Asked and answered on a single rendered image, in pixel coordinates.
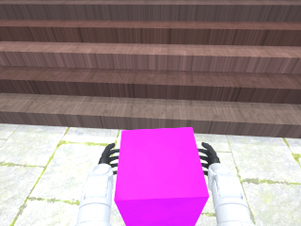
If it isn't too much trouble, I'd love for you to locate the robot right hand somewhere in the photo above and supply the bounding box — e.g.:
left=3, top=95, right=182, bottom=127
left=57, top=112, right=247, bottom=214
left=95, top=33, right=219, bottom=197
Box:
left=198, top=142, right=220, bottom=176

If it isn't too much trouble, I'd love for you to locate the right robot forearm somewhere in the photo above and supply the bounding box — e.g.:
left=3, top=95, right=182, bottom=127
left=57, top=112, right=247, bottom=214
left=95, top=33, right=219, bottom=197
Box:
left=208, top=163, right=256, bottom=226

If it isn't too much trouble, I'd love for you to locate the robot left hand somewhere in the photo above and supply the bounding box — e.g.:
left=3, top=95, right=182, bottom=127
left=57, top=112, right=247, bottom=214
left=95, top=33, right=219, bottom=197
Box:
left=98, top=143, right=119, bottom=175

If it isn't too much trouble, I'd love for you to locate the left robot forearm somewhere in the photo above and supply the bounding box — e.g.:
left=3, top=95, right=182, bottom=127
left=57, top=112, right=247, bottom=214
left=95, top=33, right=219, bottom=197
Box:
left=74, top=163, right=114, bottom=226

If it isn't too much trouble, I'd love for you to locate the carton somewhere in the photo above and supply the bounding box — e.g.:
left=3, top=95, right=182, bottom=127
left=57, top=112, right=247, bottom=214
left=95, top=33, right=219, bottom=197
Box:
left=114, top=127, right=210, bottom=226

